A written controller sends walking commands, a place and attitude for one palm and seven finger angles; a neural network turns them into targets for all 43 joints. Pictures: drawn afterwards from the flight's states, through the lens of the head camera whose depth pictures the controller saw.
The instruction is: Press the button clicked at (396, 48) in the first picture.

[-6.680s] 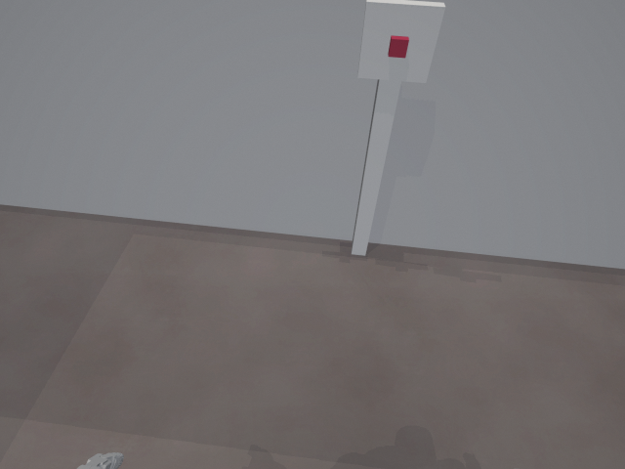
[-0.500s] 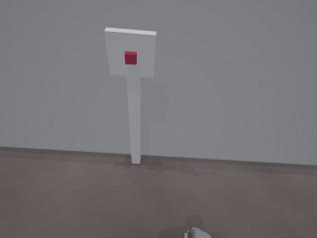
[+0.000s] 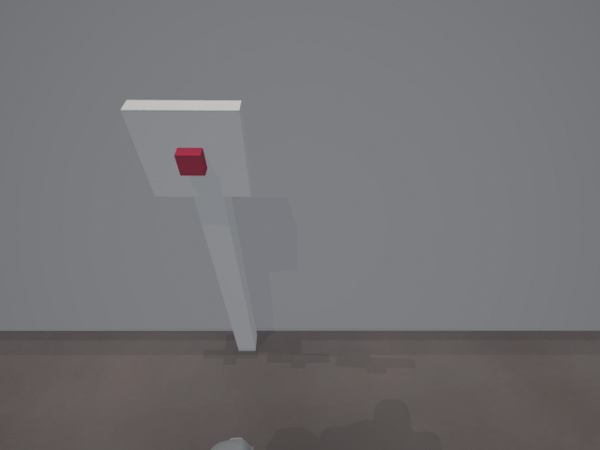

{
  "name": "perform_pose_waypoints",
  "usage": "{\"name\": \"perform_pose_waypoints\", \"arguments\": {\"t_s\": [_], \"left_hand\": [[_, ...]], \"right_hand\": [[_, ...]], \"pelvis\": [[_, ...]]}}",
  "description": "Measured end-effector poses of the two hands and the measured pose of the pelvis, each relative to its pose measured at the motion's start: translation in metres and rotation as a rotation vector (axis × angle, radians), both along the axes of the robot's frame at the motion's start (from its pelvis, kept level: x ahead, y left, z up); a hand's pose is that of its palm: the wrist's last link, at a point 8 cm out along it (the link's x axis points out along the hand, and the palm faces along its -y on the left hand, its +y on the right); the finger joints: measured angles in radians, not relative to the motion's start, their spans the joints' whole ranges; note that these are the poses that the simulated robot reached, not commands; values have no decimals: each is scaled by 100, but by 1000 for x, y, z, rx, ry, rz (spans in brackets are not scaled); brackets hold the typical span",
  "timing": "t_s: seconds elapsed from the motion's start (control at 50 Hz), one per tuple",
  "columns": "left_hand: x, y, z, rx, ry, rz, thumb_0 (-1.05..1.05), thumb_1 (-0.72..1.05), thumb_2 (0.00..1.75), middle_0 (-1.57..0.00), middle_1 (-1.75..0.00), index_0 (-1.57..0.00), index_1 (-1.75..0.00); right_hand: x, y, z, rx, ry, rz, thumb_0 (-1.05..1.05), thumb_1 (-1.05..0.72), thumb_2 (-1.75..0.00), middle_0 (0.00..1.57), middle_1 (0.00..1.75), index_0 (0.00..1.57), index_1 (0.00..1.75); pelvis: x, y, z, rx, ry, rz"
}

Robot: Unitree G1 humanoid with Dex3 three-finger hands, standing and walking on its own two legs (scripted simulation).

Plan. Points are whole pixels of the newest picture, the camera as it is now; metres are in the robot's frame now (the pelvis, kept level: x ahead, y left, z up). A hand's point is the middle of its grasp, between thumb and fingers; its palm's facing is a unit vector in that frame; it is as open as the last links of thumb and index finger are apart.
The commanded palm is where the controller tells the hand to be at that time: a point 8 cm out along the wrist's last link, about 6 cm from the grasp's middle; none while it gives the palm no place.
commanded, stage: come to a stop and stand still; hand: left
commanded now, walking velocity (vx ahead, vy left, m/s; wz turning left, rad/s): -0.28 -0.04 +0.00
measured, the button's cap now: (191, 160) +0.53 +0.21 +0.10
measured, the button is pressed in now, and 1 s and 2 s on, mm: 0 0 0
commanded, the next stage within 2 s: none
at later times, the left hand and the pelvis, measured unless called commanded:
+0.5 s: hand out of the picture +0.05 +0.19 -0.18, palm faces +0.01 -0.96 -0.27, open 7.3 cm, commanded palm none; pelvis +0.01 -0.02 -0.02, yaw -3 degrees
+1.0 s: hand out of the picture -0.02 +0.19 -0.18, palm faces +0.02 -0.97 -0.23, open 7.3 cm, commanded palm none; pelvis -0.02 +0.01 -0.01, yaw -1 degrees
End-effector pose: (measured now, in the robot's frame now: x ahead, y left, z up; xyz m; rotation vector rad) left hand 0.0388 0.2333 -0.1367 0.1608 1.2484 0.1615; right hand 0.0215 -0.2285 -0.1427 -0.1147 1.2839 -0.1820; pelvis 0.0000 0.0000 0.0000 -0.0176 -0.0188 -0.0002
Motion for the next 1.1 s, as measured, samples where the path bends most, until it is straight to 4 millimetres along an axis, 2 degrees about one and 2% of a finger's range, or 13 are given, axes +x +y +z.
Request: {"name": "perform_pose_waypoints", "arguments": {"t_s": [0.08,0.14,0.22,0.3,0.42,0.52,0.64,0.72,0.82,0.96,1.04,1.1], "left_hand": [[-9,4,-12,-38,68,44,0,93,90,-20,-30,-20,-30],[-14,5,-25,-68,130,67,0,92,90,-20,-30,-20,-30],[-18,4,-26,-86,195,66,1,92,90,-19,-30,-20,-30],[-16,6,-20,-66,219,43,1,92,90,-20,-30,-20,-30],[-2,9,-11,10,153,15,1,91,90,-20,-30,-20,-30],[-1,-7,-6,73,57,-8,1,91,90,-19,-30,-20,-30],[-12,-36,14,47,56,-11,1,91,90,-19,-30,-20,-30],[-17,-41,17,39,60,0,1,93,90,-20,-30,-21,-30],[-33,-33,13,28,80,35,1,93,90,-20,-30,-21,-30],[-61,-4,-11,15,150,26,1,91,90,-20,-30,-21,-30],[-61,14,-12,11,147,17,1,91,90,-20,-30,-21,-30],[-56,24,-10,10,127,6,1,91,90,-20,-30,-20,-30]], "right_hand": [[53,5,6,-36,-66,48,0,-94,-89,20,30,19,30],[81,17,8,-54,-88,74,0,-93,-90,20,30,19,30],[101,34,13,-49,-96,75,0,-93,-89,20,30,19,30],[107,34,12,-40,-106,51,-1,-93,-89,20,30,20,30],[83,8,2,-22,-95,14,-1,-92,-89,21,30,20,30],[49,-23,-20,18,-60,-18,0,-91,-89,20,30,20,30],[4,-42,-12,42,32,-31,0,-91,-89,20,30,19,30],[-25,-46,-8,34,99,-28,0,-91,-89,20,30,19,30],[-43,-40,-4,13,171,-5,0,-91,-90,20,30,19,30],[-29,-11,-8,-23,71,33,0,-91,-90,20,30,19,30],[-22,18,-9,-7,21,57,0,-92,-89,20,30,19,30],[-22,27,-9,-8,15,55,1,-95,-89,20,30,19,30]], "pelvis": [[24,12,-3,-16,-9,-3],[40,21,-7,-20,-20,-4],[48,25,-4,8,-14,-23],[40,23,-2,7,-2,-39],[20,5,-5,15,1,-55],[6,-20,-16,43,-12,-47],[3,-32,2,62,-3,-54],[1,-34,7,64,10,-41],[-4,-28,7,56,21,-27],[-16,2,-9,10,25,-9],[-18,18,-9,11,0,-19],[-17,28,-8,12,-8,-28]]}}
